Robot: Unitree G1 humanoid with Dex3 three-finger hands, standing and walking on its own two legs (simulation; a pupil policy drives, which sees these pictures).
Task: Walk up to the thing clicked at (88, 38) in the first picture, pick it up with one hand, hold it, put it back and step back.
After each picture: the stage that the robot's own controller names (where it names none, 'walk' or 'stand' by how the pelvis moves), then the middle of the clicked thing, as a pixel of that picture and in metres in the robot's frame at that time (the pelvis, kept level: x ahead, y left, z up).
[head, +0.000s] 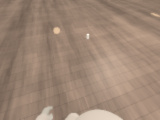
stand; (87, 36) +1.98 +0.18 -0.72
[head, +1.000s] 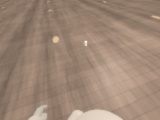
walk; (85, 43) +1.85 +0.32 -0.70
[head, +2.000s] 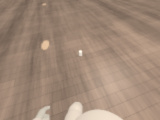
walk; (80, 53) +1.28 +0.33 -0.72
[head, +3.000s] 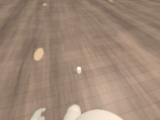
walk; (78, 70) +0.86 +0.24 -0.71
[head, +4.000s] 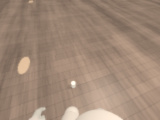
walk; (73, 84) +0.55 +0.21 -0.70
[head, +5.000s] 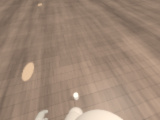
stand; (76, 96) +0.37 +0.20 -0.70
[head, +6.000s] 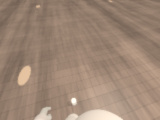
stand; (74, 101) +0.33 +0.19 -0.72
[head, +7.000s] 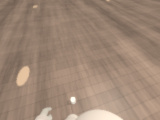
stand; (73, 100) +0.34 +0.20 -0.73
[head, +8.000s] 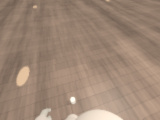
stand; (73, 100) +0.34 +0.21 -0.73
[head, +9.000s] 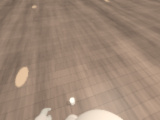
stand; (72, 101) +0.33 +0.21 -0.73
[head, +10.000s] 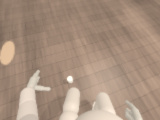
go down; (70, 79) +0.37 +0.21 -0.56
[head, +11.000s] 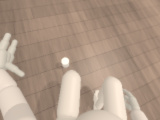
go down; (65, 62) +0.42 +0.24 -0.31
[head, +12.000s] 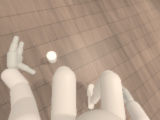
close in; (52, 57) +0.40 +0.27 -0.25
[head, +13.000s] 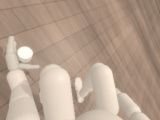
close; (25, 55) +0.39 +0.29 -0.22
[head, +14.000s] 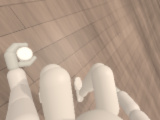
lift; (24, 55) +0.38 +0.29 -0.22
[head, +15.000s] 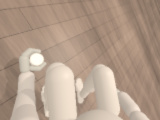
lift; (36, 60) +0.35 +0.26 -0.21
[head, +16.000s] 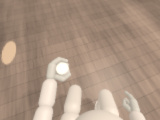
lift; (63, 71) +0.32 +0.19 +0.01
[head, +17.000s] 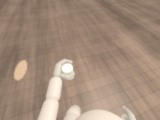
hold; (68, 72) +0.33 +0.17 +0.03
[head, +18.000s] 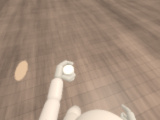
hold; (69, 73) +0.33 +0.17 +0.01
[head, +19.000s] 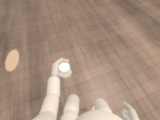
crouch; (65, 70) +0.35 +0.19 -0.04
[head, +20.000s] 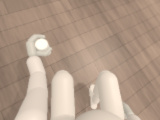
lower; (44, 48) +0.46 +0.28 -0.09
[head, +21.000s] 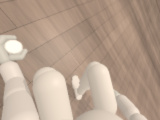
lower; (15, 50) +0.42 +0.30 -0.22
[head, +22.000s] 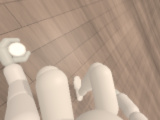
lower; (18, 52) +0.40 +0.31 -0.22
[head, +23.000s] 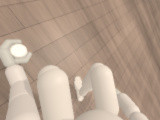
lower; (20, 53) +0.40 +0.31 -0.22
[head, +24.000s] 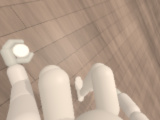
lower; (22, 53) +0.40 +0.31 -0.22
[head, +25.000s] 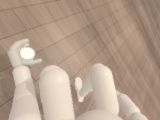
open; (27, 55) +0.39 +0.29 -0.23
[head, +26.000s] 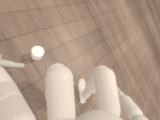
stand; (37, 53) +0.39 +0.28 -0.23
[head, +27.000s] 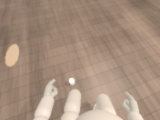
stand; (72, 81) +0.38 +0.20 -0.56
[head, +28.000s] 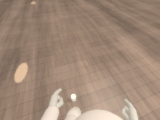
stand; (73, 97) +0.36 +0.19 -0.67
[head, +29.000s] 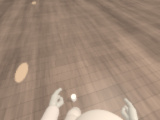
stand; (73, 97) +0.36 +0.19 -0.67
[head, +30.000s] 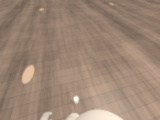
stand; (76, 100) +0.37 +0.18 -0.72
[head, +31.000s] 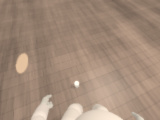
walk; (76, 84) +0.43 +0.14 -0.70
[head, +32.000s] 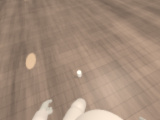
walk; (79, 73) +0.67 +0.22 -0.70
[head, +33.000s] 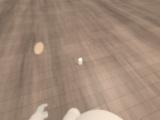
stand; (80, 61) +1.01 +0.21 -0.70
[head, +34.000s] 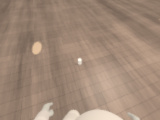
stand; (79, 61) +0.97 +0.22 -0.72
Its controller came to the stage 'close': yes
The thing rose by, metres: 0.72
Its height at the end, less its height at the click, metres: +0.00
